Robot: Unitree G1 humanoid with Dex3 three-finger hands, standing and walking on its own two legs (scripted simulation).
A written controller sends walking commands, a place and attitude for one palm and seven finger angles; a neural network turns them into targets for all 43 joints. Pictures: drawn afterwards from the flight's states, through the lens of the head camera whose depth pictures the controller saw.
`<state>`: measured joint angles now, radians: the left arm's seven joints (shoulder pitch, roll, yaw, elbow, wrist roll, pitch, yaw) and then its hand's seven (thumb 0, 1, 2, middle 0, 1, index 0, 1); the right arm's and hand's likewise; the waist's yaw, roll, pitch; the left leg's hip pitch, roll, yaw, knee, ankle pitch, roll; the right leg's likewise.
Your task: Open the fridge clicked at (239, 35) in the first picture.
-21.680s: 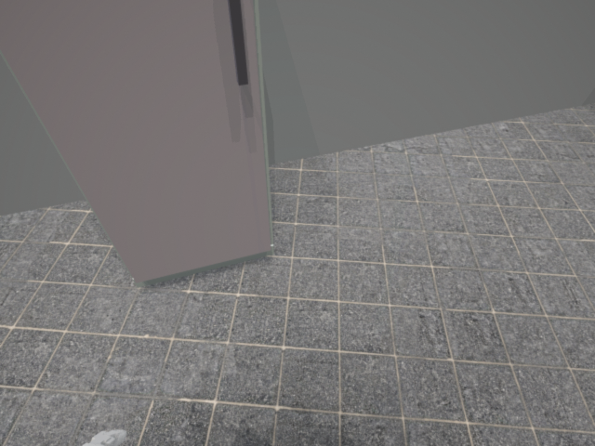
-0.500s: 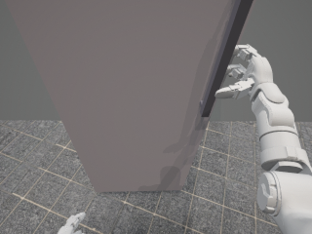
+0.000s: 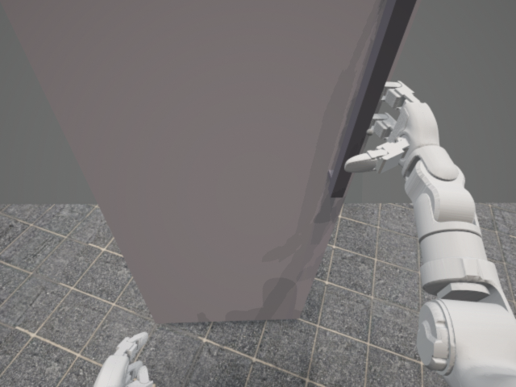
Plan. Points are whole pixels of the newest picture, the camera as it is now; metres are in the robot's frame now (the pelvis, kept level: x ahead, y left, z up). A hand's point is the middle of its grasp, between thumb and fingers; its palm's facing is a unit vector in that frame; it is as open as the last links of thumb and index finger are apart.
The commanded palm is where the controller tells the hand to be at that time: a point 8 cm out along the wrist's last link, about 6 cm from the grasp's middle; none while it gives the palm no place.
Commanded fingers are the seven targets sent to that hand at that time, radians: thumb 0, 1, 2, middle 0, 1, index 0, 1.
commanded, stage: slide the fingers in behind the handle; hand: right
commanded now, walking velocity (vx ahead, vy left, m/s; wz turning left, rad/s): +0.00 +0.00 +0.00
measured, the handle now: (358, 107) +0.48 -0.11 +0.23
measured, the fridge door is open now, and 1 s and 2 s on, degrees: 0 0 0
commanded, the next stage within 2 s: grip the handle and tug to test in 1.12 s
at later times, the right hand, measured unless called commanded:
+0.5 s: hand (360, 130) +0.43 -0.11 +0.22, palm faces -0.10 +0.99 -0.03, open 14.0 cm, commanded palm +0.41 -0.15 +0.21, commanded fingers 0.00 0.50 -0.30 0.30 1.20 0.30 1.20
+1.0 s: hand (347, 131) +0.43 -0.09 +0.22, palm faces -0.10 +1.00 -0.02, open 14.0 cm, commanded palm +0.40 -0.14 +0.21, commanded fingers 0.00 0.50 -0.30 0.30 1.20 0.30 1.20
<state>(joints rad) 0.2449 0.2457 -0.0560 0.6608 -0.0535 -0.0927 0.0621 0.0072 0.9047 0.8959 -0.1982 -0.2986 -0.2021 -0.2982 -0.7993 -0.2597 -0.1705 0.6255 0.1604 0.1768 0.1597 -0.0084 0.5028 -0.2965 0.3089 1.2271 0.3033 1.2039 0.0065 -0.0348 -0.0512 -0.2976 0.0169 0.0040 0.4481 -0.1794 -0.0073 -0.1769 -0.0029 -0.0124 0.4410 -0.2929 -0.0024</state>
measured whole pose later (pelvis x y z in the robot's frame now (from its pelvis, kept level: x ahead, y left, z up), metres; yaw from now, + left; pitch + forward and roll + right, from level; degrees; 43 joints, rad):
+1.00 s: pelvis +0.00 +0.00 +0.00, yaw +0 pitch +1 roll +0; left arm 0.24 0.22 -0.06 0.67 -0.04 -0.05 0.06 0.01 0.90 0.90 -0.20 -0.30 -0.20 -0.30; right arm -0.80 -0.17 -0.11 0.56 0.15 0.24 0.06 -0.01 0.50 -0.30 0.31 1.22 0.29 1.22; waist 0.00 -0.04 -0.05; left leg -0.28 0.02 0.00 0.45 -0.19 -0.01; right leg -0.15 0.00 -0.01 0.44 -0.29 -0.01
